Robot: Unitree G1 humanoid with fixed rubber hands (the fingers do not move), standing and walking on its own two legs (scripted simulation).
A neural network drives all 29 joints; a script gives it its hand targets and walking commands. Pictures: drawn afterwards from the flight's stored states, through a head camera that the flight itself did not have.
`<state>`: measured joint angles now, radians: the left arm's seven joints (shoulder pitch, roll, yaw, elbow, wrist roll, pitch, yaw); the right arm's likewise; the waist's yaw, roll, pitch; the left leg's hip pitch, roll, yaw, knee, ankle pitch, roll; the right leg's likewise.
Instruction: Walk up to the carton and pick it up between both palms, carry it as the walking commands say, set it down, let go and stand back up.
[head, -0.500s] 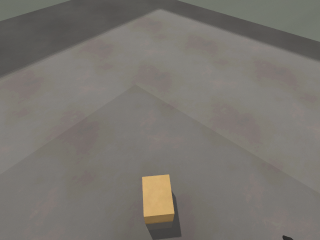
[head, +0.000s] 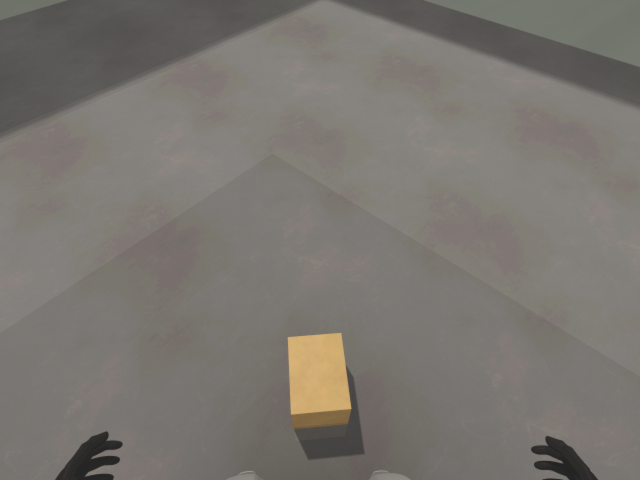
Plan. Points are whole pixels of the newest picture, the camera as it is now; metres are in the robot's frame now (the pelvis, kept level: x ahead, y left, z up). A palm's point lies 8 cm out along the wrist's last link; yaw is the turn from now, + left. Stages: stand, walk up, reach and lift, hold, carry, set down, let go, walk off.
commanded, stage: reach and lift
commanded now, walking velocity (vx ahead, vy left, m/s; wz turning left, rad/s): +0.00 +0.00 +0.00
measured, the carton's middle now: (317, 380) +0.48 +0.01 -0.65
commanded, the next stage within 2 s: none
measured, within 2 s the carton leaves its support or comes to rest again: neither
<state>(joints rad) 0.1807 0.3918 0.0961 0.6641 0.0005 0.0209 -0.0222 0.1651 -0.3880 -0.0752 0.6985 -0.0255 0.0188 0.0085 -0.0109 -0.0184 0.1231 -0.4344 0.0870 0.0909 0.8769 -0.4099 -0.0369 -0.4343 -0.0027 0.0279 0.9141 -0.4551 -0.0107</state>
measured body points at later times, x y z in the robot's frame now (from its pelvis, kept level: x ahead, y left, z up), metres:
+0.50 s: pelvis +0.01 +0.00 -0.01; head +0.18 +0.01 +0.40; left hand +0.25 +0.29 -0.12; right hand +0.27 -0.28 -0.12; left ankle +0.03 +0.14 -0.69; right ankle +0.02 -0.12 -0.69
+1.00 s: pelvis -0.02 +0.01 -0.04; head +0.24 +0.03 +0.33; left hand +0.38 +0.24 -0.17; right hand +0.40 -0.22 -0.15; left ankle +0.03 +0.14 -0.69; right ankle +0.02 -0.12 -0.69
